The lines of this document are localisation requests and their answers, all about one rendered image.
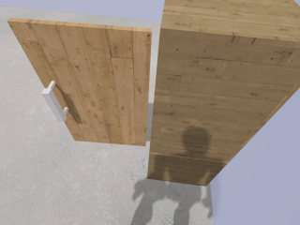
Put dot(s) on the handle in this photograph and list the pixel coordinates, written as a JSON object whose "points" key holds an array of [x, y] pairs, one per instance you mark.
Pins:
{"points": [[53, 103]]}

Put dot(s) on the cupboard door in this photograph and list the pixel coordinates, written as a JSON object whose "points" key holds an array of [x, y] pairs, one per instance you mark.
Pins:
{"points": [[101, 74]]}

